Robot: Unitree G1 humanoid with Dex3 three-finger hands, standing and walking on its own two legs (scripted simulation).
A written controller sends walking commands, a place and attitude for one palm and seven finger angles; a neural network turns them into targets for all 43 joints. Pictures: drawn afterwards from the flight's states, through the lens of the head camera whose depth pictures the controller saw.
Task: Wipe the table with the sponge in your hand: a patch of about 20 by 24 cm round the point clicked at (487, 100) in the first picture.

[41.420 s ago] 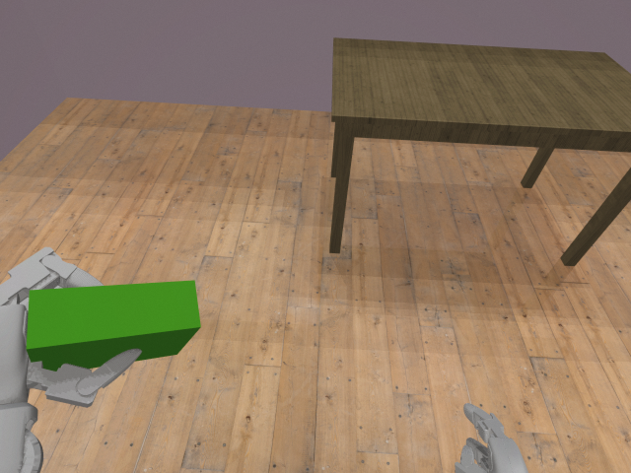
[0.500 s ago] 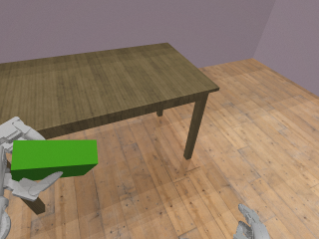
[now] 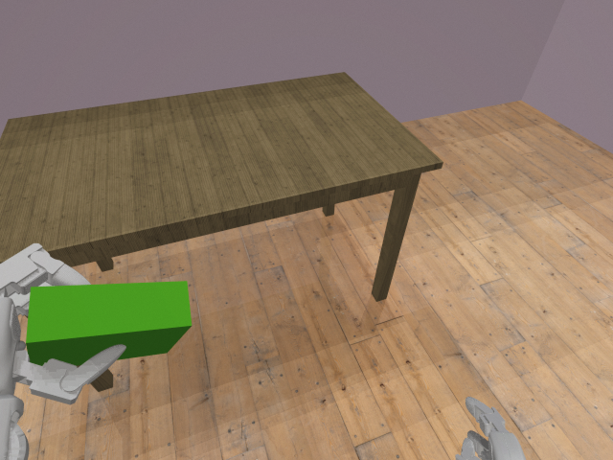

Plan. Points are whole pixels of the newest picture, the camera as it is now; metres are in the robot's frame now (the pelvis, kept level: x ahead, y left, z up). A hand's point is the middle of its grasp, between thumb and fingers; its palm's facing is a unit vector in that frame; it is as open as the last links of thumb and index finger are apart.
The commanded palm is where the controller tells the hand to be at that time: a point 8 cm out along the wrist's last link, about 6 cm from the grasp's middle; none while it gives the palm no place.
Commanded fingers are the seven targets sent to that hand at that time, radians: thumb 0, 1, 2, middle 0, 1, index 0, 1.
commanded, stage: stand and wait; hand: left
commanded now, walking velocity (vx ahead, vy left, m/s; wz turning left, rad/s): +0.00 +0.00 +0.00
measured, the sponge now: (134, 323) +0.23 +0.19 +0.13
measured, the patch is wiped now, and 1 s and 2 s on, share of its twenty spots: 0.95 0.95 0.95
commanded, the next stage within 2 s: none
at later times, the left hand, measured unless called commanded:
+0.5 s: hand (51, 296) +0.24 +0.27 +0.16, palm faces +0.37 -0.88 -0.31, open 9.4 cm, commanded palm +0.19 +0.31 +0.19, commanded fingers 0.00 0.10 1.30 -1.20 -1.60 -1.20 -1.60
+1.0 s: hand (44, 298) +0.24 +0.27 +0.16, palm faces +0.37 -0.87 -0.33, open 9.4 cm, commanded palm +0.19 +0.32 +0.19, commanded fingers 0.00 0.10 1.30 -1.20 -1.60 -1.20 -1.60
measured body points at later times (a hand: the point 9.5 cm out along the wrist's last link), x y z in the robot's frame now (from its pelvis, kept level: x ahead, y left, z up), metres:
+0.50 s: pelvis +0.03 +0.04 +0.01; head +0.02 +0.05 +0.46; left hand +0.22 +0.32 +0.18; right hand +0.21 -0.19 -0.05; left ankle +0.01 +0.13 -0.73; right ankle +0.06 -0.09 -0.73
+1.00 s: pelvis +0.02 +0.04 +0.01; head +0.01 +0.05 +0.46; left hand +0.21 +0.32 +0.18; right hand +0.19 -0.20 -0.06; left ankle +0.01 +0.13 -0.73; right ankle +0.06 -0.09 -0.73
